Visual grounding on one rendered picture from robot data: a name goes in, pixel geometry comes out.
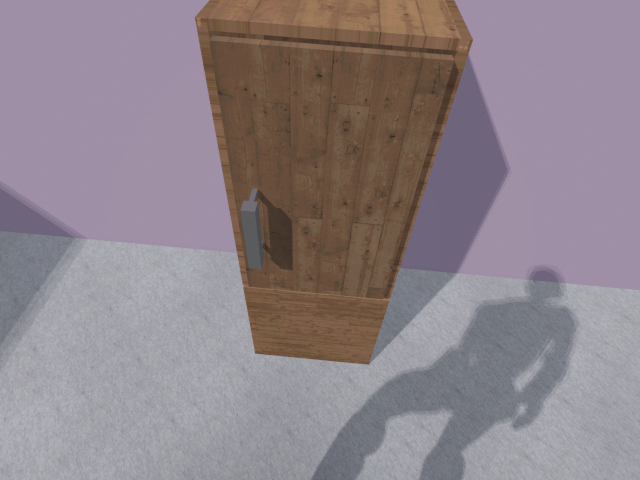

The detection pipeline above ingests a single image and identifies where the handle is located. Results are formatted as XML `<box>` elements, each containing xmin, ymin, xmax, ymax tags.
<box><xmin>240</xmin><ymin>188</ymin><xmax>264</xmax><ymax>269</ymax></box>

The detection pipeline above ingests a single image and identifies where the cupboard door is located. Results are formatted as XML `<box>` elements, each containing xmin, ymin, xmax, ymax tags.
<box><xmin>209</xmin><ymin>36</ymin><xmax>454</xmax><ymax>299</ymax></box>

